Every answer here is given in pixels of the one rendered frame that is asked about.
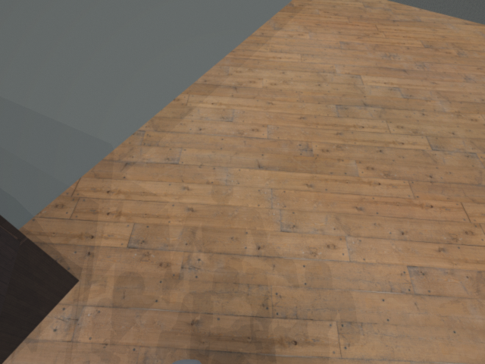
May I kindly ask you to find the cupboard door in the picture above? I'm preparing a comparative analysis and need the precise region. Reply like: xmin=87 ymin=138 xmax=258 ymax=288
xmin=0 ymin=227 xmax=20 ymax=315

